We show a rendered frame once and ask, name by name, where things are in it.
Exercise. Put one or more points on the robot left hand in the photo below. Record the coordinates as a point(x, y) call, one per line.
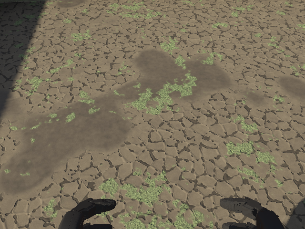
point(74, 219)

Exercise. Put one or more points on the robot right hand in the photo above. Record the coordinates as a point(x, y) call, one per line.
point(265, 219)

